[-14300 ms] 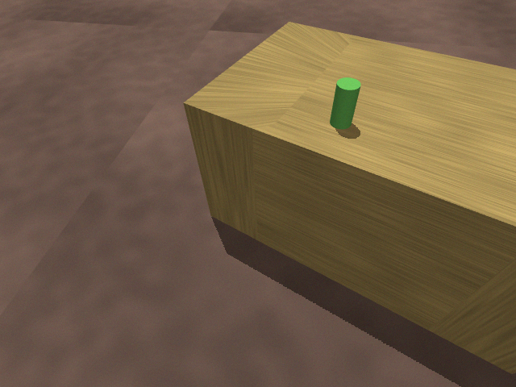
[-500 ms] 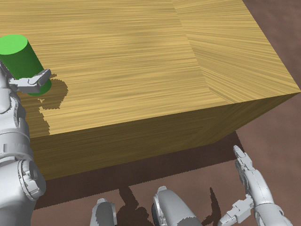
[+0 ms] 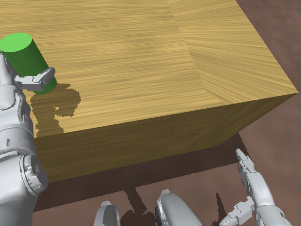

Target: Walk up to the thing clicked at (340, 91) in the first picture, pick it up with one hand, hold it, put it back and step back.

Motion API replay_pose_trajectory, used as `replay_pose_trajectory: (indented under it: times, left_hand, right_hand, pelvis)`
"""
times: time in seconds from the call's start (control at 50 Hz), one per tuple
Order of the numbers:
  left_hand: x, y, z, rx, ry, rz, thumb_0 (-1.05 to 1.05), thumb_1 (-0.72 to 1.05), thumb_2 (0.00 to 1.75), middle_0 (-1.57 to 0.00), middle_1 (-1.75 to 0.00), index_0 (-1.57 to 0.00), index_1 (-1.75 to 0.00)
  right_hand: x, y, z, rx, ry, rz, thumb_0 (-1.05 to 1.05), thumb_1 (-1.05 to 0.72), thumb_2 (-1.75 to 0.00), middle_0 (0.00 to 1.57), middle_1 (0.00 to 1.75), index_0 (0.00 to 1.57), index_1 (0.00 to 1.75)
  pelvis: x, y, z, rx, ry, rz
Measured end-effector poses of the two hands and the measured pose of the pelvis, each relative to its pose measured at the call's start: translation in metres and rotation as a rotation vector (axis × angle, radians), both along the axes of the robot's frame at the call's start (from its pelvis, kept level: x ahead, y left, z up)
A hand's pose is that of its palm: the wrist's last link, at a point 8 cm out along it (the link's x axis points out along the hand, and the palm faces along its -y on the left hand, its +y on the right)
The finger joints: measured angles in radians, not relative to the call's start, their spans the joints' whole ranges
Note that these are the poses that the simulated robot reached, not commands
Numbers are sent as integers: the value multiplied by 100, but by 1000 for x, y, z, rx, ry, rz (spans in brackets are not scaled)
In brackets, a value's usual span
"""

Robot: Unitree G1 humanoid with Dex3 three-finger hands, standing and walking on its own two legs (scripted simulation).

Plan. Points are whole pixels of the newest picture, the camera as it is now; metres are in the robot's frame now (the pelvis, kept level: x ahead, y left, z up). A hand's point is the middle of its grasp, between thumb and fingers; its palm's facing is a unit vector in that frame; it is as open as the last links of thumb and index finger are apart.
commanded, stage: settle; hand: left
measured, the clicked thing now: (31, 66) +0.52 +0.22 +0.07
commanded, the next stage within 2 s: lift in 0.24 s
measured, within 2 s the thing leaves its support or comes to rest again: neither
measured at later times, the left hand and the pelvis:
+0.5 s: hand (26, 59) +0.52 +0.22 +0.10, palm faces +0.20 -0.98 -0.03, open 9.7 cm; pelvis +0.00 +0.01 +0.01, yaw +0 degrees
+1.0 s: hand (16, 55) +0.46 +0.20 +0.17, palm faces +0.20 -0.98 -0.02, open 9.6 cm; pelvis +0.02 +0.00 +0.04, yaw +0 degrees
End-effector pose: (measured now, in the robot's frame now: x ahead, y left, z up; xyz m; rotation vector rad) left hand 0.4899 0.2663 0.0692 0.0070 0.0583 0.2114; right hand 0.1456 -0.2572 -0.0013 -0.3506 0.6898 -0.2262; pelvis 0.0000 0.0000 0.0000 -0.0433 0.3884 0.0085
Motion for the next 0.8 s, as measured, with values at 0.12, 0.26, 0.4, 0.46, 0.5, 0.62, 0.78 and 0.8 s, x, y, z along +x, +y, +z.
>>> replay_pose_trajectory:
  times: [0.12, 0.26, 0.4, 0.46, 0.5, 0.62, 0.78, 0.8]
  left_hand:
    - [-3, -2, 5, 5, -5, -2, 0, -37, 114, -77, -115, -72, -113]
    - [-2, 2, 20, 7, -22, 8, 0, -37, 114, -77, -116, -72, -113]
    - [1, 5, 29, 14, -8, 4, 0, -37, 114, -77, -115, -72, -113]
    - [1, 5, 29, 13, 0, 0, 0, -37, 114, -77, -115, -73, -113]
    - [0, 3, 29, 15, 4, -6, 0, -37, 115, -77, -115, -73, -113]
    - [-5, -2, 37, 8, -11, -21, 0, -37, 115, -77, -115, -73, -113]
    - [-20, -6, 64, 23, -43, -15, 0, -38, 115, -78, -115, -73, -113]
    - [-22, -7, 68, 25, -46, -12, 0, -38, 115, -78, -115, -73, -113]
  right_hand:
    - [-4, -3, 5, -19, -4, -11, -1, 54, -5, 5, 5, 6, 5]
    - [-3, -1, 6, -15, -16, -23, -1, 54, -5, 5, 5, 6, 5]
    - [-2, 4, 1, 15, -5, -26, -1, 54, -5, 5, 5, 6, 5]
    - [-1, 4, 2, 21, -7, -26, -2, 54, -5, 5, 5, 6, 5]
    - [0, 4, 4, 19, -12, -27, -2, 54, -5, 5, 5, 6, 5]
    - [6, 3, 10, 21, -25, -30, -2, 54, -5, 5, 5, 6, 5]
    - [12, 4, 10, 60, -32, -39, -1, 54, -5, 5, 5, 6, 5]
    - [12, 4, 9, 67, -30, -40, -1, 54, -5, 5, 5, 6, 5]
  pelvis:
    - [-2, 1, 2, -3, -11, 1]
    - [-2, 4, 5, -5, -22, 2]
    - [0, 6, 9, -5, -24, -1]
    - [2, 7, 10, -3, -24, -3]
    - [4, 7, 11, -3, -27, -5]
    - [10, 8, 16, 0, -44, -6]
    - [18, 7, 25, 3, -85, -3]
    - [18, 7, 26, 4, -91, -4]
